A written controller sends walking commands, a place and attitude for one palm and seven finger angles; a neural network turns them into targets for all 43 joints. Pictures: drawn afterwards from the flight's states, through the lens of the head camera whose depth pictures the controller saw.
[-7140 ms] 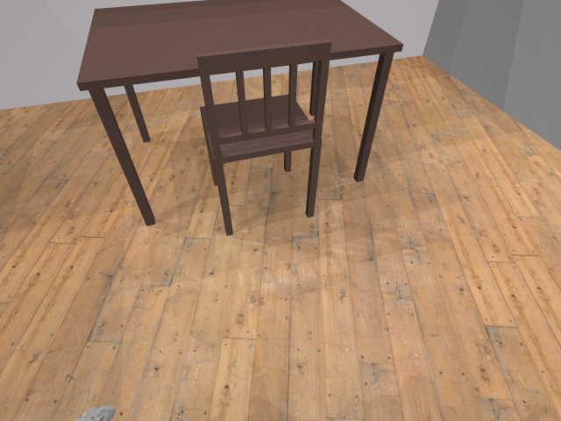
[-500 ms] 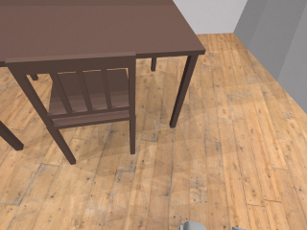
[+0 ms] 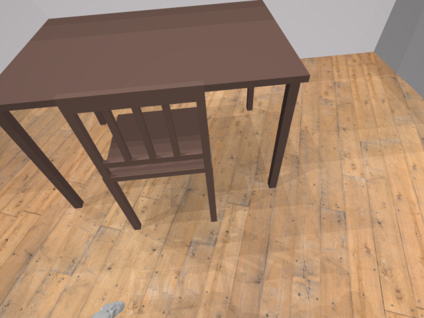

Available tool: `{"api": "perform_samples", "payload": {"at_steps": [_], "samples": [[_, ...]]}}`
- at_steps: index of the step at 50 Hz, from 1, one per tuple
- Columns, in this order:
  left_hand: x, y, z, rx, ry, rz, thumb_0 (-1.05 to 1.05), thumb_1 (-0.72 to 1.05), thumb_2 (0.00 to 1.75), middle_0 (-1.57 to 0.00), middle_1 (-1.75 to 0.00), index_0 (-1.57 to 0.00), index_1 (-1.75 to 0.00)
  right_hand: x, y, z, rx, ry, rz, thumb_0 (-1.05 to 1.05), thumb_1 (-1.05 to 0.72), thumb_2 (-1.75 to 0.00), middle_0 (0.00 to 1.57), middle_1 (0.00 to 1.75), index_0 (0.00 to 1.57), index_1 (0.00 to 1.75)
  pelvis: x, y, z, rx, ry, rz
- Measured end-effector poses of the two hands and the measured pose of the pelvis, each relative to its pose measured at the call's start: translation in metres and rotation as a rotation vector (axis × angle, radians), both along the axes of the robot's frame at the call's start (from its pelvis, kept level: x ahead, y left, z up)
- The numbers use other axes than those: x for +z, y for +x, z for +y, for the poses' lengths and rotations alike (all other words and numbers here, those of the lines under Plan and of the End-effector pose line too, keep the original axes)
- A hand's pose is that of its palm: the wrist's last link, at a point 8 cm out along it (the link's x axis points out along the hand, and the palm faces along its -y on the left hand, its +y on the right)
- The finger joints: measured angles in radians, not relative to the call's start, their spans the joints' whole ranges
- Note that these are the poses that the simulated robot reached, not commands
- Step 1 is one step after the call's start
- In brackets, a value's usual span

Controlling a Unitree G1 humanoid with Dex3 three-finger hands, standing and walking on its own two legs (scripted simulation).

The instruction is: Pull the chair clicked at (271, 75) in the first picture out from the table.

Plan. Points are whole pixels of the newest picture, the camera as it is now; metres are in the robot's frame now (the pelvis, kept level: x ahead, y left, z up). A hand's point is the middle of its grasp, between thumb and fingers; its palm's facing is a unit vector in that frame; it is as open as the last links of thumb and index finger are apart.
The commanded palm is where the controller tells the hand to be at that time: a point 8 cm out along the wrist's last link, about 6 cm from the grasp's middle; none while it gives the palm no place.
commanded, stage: take the last steps up to it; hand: left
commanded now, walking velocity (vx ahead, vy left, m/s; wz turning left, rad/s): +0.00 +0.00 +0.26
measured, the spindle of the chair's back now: (144, 133) +0.69 +0.24 -0.11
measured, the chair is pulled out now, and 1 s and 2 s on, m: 0.00 0.00 0.00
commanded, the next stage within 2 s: come to a stop and stand still in 0.94 s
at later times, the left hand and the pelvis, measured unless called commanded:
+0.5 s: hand out of the picture -0.06 +0.21 -0.17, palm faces +0.15 -0.98 -0.15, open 7.3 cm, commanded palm none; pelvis +0.05 +0.04 +0.00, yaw +3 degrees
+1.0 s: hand (150, 255) +0.30 +0.17 -0.16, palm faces +0.02 -0.97 -0.23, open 7.3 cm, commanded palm none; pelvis +0.22 -0.01 -0.01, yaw +1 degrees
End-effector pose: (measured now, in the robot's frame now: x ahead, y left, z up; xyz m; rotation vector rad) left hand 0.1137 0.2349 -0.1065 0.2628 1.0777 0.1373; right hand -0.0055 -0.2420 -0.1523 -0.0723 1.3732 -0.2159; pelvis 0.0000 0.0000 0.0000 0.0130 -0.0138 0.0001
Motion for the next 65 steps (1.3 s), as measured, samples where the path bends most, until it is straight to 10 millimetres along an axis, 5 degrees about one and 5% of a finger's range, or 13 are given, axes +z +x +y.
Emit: {"api": "perform_samples", "payload": {"at_steps": [11, 19, 23, 29, 38, 44, 56, 65], "samples": [[-0.008, -0.100, -0.004, 0.181, -0.047, 0.134, 0.00, 0.91, 0.90, -0.21, -0.30, -0.21, -0.29, 0.013, 0.042, -0.013, 0.146, -0.017, -0.017, 0.00, -0.91, -0.89, 0.20, 0.29, 0.20, 0.30, 0.009, 0.002, -0.004, 0.086, 0.003, -0.003], [-0.030, -0.182, 0.008, 0.306, -0.126, 0.370, 0.00, 0.91, 0.90, -0.20, -0.30, -0.21, -0.29, 0.026, 0.113, 0.029, 0.250, -0.048, -0.135, 0.01, -0.91, -0.90, 0.20, 0.29, 0.20, 0.30, 0.004, 0.023, 0.025, 0.092, -0.021, 0.013], [-0.040, -0.193, 0.019, 0.297, -0.154, 0.487, 0.00, 0.91, 0.90, -0.20, -0.30, -0.20, -0.29, 0.028, 0.132, 0.056, 0.234, -0.051, -0.201, 0.00, -0.91, -0.89, 0.20, 0.29, 0.20, 0.30, 0.000, 0.039, 0.040, 0.063, -0.017, 0.001], [-0.036, -0.123, 0.037, 0.238, -0.153, 0.420, 0.01, 0.91, 0.90, -0.20, -0.30, -0.20, -0.29, 0.032, 0.117, 0.059, 0.158, -0.070, -0.131, -0.01, -0.94, -0.89, 0.20, 0.30, 0.21, 0.30, 0.008, 0.071, 0.048, 0.057, -0.017, -0.006], [-0.033, 0.050, 0.037, 0.124, -0.099, 0.196, 0.00, 0.91, 0.90, -0.20, -0.30, -0.20, -0.29, 0.011, 0.076, 0.054, 0.063, -0.007, 0.136, 0.00, -0.92, -0.89, 0.20, 0.30, 0.20, 0.30, -0.001, 0.132, 0.033, 0.039, 0.006, -0.007], [-0.038, 0.153, 0.014, 0.058, -0.044, 0.058, 0.00, 0.91, 0.90, -0.20, -0.30, -0.20, -0.29, -0.015, 0.093, 0.035, 0.006, 0.051, 0.252, 0.00, -0.91, -0.89, 0.20, 0.30, 0.20, 0.30, -0.023, 0.185, 0.003, 0.026, 0.010, -0.012], [-0.020, 0.182, -0.023, 0.094, -0.049, 0.140, -0.01, 0.94, 0.90, -0.20, -0.30, -0.21, -0.29, 0.003, 0.267, 0.004, 0.061, 0.020, -0.037, 0.00, -0.92, -0.89, 0.20, 0.29, 0.20, 0.30, 0.003, 0.250, -0.020, 0.026, -0.017, 0.002], [-0.037, 0.178, -0.023, 0.151, -0.087, 0.221, 0.00, 0.93, 0.90, -0.20, -0.30, -0.21, -0.29, 0.004, 0.321, 0.006, 0.086, -0.024, -0.068, 0.01, -0.95, -0.89, 0.20, 0.29, 0.20, 0.30, -0.002, 0.279, -0.011, 0.015, -0.025, -0.019]]}}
